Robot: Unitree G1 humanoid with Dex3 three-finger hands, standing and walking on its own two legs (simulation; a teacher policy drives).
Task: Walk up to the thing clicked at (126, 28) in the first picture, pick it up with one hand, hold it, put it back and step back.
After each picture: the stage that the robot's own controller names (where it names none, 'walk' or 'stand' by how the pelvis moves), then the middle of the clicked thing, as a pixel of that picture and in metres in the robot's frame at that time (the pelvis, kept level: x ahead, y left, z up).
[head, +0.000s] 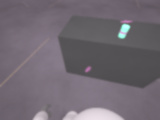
stand; (123, 31) +0.88 -0.29 +0.04
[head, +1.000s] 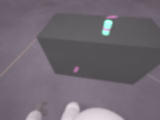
walk; (106, 27) +0.84 -0.08 +0.07
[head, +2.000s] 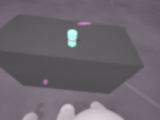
walk; (72, 38) +0.60 +0.20 +0.07
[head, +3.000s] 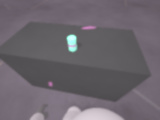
stand; (72, 43) +0.57 +0.20 +0.06
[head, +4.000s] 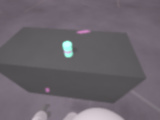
stand; (67, 49) +0.53 +0.22 +0.04
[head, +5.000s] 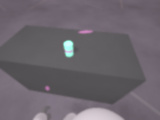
stand; (68, 49) +0.54 +0.21 +0.03
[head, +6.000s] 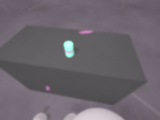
stand; (69, 49) +0.53 +0.21 +0.03
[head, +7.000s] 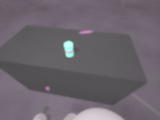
stand; (69, 49) +0.53 +0.21 +0.03
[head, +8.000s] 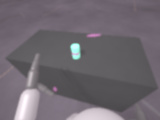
rise first; (75, 51) +0.53 +0.20 +0.04
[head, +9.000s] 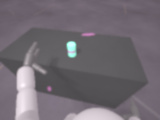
go down; (71, 49) +0.56 +0.19 +0.04
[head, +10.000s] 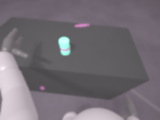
go down; (64, 46) +0.51 +0.19 +0.06
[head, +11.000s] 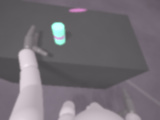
close in; (59, 34) +0.54 +0.20 +0.09
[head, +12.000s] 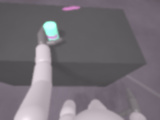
close; (52, 33) +0.55 +0.21 +0.11
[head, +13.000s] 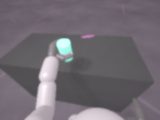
lift; (65, 50) +0.35 +0.16 +0.23
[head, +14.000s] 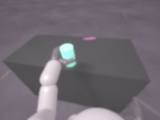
lift; (68, 55) +0.33 +0.15 +0.22
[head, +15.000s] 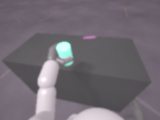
hold; (65, 54) +0.32 +0.17 +0.23
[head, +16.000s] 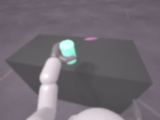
hold; (68, 52) +0.32 +0.15 +0.24
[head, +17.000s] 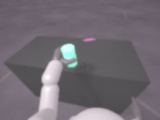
crouch; (69, 56) +0.33 +0.15 +0.22
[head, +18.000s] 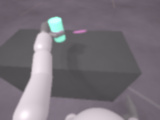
crouch; (57, 30) +0.48 +0.19 +0.26
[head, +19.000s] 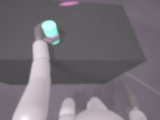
lower; (51, 33) +0.53 +0.20 +0.11
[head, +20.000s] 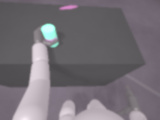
lower; (50, 36) +0.52 +0.20 +0.10
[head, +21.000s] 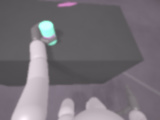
lower; (48, 33) +0.53 +0.21 +0.11
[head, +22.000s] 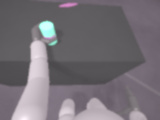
lower; (49, 34) +0.52 +0.21 +0.11
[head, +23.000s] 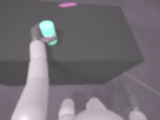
loosen; (49, 33) +0.53 +0.21 +0.11
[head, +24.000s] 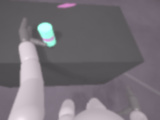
withdraw; (47, 35) +0.52 +0.21 +0.11
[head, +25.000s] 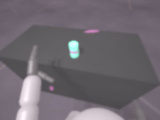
sink last; (74, 49) +0.51 +0.19 +0.08
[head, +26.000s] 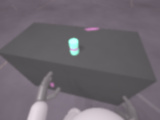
stand; (74, 47) +0.53 +0.20 +0.07
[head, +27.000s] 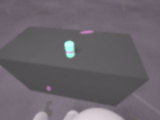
stand; (69, 49) +0.53 +0.20 +0.06
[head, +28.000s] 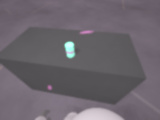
stand; (70, 50) +0.54 +0.21 +0.04
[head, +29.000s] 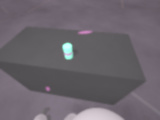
stand; (68, 51) +0.51 +0.22 +0.03
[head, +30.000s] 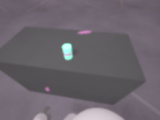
stand; (67, 51) +0.51 +0.22 +0.03
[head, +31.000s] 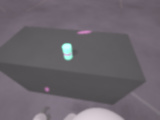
stand; (67, 51) +0.50 +0.22 +0.03
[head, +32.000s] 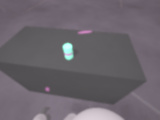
walk; (68, 51) +0.51 +0.21 +0.03
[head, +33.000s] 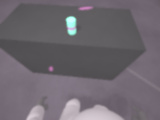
walk; (71, 26) +0.68 +0.22 +0.06
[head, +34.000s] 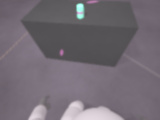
walk; (80, 11) +1.01 +0.20 +0.06
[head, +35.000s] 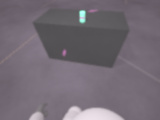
stand; (82, 16) +1.17 +0.21 +0.06
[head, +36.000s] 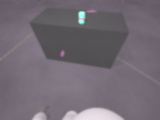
stand; (81, 17) +1.13 +0.18 +0.04
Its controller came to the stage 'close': yes
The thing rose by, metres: 0.22
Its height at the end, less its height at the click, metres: +0.00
